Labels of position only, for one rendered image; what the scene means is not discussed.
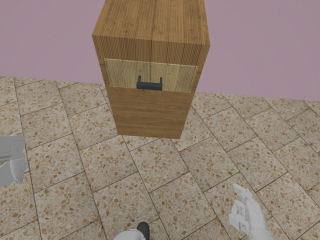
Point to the cabinet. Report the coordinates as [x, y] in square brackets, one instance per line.
[157, 31]

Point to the robot right hand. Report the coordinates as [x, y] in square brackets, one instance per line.
[252, 216]

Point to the robot left hand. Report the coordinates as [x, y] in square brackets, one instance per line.
[11, 152]

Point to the drawer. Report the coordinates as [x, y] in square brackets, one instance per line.
[125, 73]

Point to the right robot forearm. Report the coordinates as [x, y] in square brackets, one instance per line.
[260, 234]

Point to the handle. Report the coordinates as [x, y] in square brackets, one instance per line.
[149, 85]

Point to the left robot foot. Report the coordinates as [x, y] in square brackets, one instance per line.
[144, 228]

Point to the robot left thigh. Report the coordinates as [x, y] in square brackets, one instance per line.
[129, 235]

